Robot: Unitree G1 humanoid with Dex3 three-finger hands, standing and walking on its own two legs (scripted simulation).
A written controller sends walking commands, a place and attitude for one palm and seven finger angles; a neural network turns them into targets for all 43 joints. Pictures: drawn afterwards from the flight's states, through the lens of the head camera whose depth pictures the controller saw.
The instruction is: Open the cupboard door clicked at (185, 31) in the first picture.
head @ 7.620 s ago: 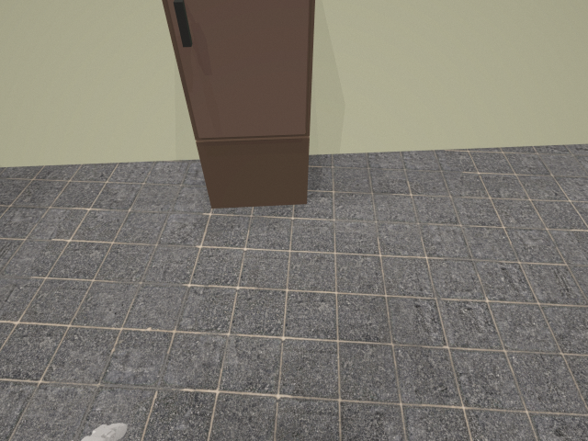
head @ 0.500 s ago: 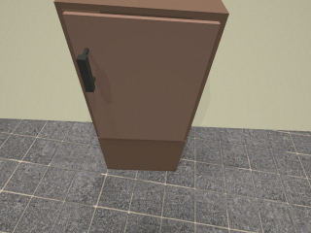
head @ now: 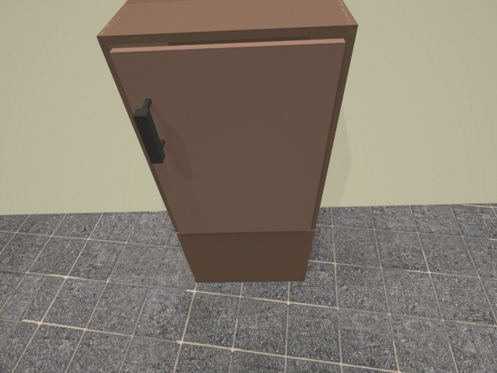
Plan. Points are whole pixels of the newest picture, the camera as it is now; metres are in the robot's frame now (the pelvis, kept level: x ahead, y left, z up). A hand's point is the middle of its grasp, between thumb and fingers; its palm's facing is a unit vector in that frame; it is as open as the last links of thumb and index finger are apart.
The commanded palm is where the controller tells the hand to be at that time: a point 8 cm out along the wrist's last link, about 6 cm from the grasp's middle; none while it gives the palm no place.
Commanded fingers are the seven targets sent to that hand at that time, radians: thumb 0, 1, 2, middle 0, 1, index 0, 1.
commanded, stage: come to a stop and stand still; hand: left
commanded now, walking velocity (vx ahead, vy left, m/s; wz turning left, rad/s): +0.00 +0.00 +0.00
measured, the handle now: (152, 130) +0.56 +0.24 +0.09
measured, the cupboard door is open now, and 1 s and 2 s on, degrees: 0 0 0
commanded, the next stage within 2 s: look again from close up in 0.60 s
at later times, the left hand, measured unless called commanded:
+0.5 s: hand out of the picture +0.04 +0.16 -0.17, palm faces +0.02 -0.98 -0.22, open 7.3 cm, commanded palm none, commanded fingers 0.00 0.90 0.90 -0.20 -0.30 -0.20 -0.30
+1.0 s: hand out of the picture +0.05 +0.15 -0.17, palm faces +0.02 -0.98 -0.22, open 7.4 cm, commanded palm none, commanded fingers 0.00 0.90 0.90 -0.20 -0.30 -0.20 -0.30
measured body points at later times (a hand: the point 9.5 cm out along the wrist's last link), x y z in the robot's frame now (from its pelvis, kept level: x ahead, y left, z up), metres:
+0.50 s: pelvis +0.02 -0.02 +0.00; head +0.04 -0.03 +0.45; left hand +0.04 +0.21 -0.15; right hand +0.03 -0.25 -0.16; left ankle -0.02 +0.10 -0.74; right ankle +0.03 -0.11 -0.74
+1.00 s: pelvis +0.03 -0.04 +0.00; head +0.05 -0.05 +0.45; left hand +0.05 +0.20 -0.15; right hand +0.04 -0.26 -0.16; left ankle -0.02 +0.10 -0.74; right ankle +0.03 -0.11 -0.74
